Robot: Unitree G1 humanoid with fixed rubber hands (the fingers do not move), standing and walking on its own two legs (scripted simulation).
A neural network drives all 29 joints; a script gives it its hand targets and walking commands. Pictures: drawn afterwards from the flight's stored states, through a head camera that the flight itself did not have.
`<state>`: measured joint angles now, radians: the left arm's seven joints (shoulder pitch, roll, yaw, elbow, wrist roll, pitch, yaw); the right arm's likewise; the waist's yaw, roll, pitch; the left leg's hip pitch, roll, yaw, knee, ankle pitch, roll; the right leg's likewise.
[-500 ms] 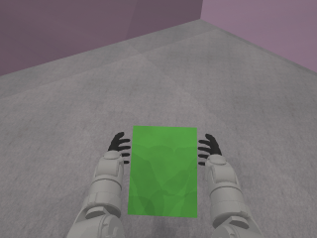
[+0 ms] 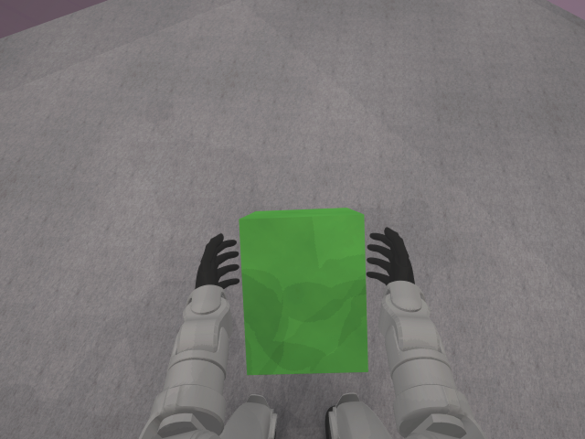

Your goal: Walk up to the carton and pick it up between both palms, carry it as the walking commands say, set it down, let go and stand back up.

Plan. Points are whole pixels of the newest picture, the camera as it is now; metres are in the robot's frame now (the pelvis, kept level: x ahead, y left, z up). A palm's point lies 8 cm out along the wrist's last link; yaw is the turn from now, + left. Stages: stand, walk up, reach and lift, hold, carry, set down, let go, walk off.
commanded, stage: set down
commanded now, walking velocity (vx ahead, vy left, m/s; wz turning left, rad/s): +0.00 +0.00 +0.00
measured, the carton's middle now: (303, 280) +0.39 +0.01 -0.18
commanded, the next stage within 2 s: none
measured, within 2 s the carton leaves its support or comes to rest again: neither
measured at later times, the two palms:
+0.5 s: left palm (226, 293) +0.35 +0.14 -0.15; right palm (384, 290) +0.36 -0.13 -0.14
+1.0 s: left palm (230, 294) +0.37 +0.15 -0.23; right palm (367, 293) +0.38 -0.12 -0.23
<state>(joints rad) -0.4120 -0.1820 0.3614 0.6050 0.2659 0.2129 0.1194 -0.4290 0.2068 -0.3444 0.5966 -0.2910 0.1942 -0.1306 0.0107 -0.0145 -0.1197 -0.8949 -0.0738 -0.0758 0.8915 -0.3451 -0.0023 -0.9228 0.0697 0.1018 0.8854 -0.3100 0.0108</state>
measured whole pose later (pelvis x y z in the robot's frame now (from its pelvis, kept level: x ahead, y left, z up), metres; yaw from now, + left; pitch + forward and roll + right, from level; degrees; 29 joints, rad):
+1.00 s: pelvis -0.05 -0.02 -0.16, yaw +0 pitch +37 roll +1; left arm -0.76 -0.03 0.34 0.71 0.10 0.19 0.17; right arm -0.75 0.14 -0.29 0.66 -0.15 0.17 -0.29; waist 0.03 -0.01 -0.14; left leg -1.69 -0.11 -0.10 1.57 -0.52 -0.06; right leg -1.72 0.14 0.07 1.56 -0.47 0.01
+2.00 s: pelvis -0.10 +0.00 -0.30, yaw +1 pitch +25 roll +0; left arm -1.27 0.13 0.24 0.66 -0.05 0.27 0.31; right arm -1.26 -0.08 -0.23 0.63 0.05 0.27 -0.35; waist 0.01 -0.02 0.53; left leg -1.96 -0.18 -0.07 2.08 -0.55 -0.09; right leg -1.98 0.18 0.05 2.05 -0.50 0.08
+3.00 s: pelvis -0.04 +0.00 -0.33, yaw +1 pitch +44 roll +0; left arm -1.25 0.11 0.41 0.90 0.17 0.10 0.09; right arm -1.21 -0.05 -0.43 0.85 -0.12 0.08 -0.12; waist 0.00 -0.03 0.10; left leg -2.28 -0.15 -0.04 2.16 -0.66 -0.06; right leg -2.31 0.14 0.03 2.14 -0.61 0.05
